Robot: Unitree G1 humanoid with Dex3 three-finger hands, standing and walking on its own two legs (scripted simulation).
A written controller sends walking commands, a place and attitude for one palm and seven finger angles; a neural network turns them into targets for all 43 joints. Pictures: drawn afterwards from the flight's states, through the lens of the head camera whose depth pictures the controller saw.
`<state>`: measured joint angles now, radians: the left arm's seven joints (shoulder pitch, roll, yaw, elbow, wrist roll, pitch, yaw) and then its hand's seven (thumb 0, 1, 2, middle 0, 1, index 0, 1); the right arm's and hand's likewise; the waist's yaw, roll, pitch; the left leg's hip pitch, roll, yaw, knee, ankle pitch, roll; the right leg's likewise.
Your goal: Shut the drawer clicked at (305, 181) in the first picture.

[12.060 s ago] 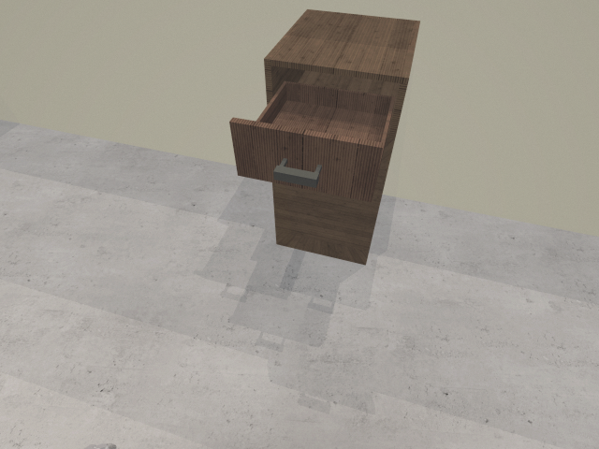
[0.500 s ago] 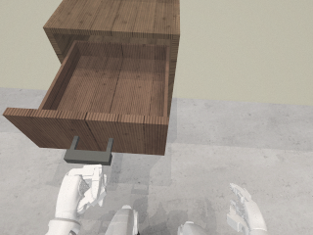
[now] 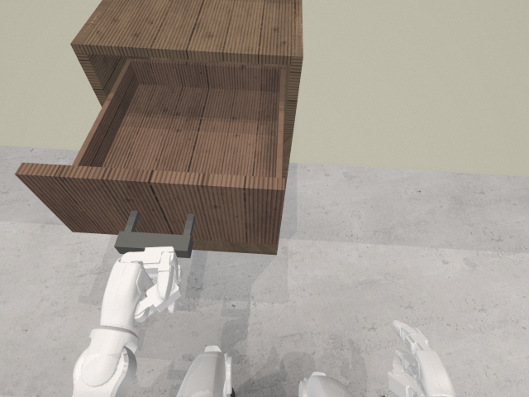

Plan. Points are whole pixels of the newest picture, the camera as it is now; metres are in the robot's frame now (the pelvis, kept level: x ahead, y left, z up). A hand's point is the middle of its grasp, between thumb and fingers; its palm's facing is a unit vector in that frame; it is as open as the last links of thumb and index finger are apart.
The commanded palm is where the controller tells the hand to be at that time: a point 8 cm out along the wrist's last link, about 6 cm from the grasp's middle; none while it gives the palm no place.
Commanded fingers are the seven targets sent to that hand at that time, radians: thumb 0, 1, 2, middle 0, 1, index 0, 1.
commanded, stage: push the drawer shut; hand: left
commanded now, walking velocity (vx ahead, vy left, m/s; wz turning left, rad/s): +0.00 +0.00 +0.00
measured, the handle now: (158, 231) +0.34 +0.17 +0.05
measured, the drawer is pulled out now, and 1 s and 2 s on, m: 0.27 0.15 0.01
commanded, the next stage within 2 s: none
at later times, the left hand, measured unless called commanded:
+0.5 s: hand (187, 242) +0.33 +0.13 +0.04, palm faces -0.07 -1.00 -0.04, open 3.2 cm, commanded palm +0.32 +0.18 +0.05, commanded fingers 0.00 0.90 0.90 -1.40 -1.60 -1.40 -1.60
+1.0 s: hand (193, 210) +0.38 +0.13 +0.04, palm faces -0.05 -1.00 -0.05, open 3.2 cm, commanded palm +0.38 +0.18 +0.05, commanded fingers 0.00 0.90 0.90 -1.40 -1.60 -1.40 -1.60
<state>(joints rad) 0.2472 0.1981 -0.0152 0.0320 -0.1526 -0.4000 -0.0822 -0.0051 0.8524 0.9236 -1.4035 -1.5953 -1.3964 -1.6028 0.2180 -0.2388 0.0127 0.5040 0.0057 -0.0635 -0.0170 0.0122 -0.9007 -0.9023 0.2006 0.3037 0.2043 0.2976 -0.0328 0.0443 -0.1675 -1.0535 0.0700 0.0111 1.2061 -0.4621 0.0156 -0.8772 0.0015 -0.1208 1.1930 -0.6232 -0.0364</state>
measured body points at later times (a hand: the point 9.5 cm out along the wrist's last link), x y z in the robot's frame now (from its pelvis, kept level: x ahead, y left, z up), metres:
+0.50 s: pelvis +0.00 +0.01 +0.01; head +0.08 +0.02 +0.45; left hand +0.33 +0.18 +0.05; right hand +0.14 -0.24 -0.09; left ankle +0.06 +0.11 -0.64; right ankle -0.02 -0.10 -0.64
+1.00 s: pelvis +0.00 +0.01 +0.01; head +0.09 +0.01 +0.45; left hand +0.38 +0.18 +0.05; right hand +0.10 -0.25 -0.11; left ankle +0.06 +0.11 -0.64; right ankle -0.02 -0.10 -0.64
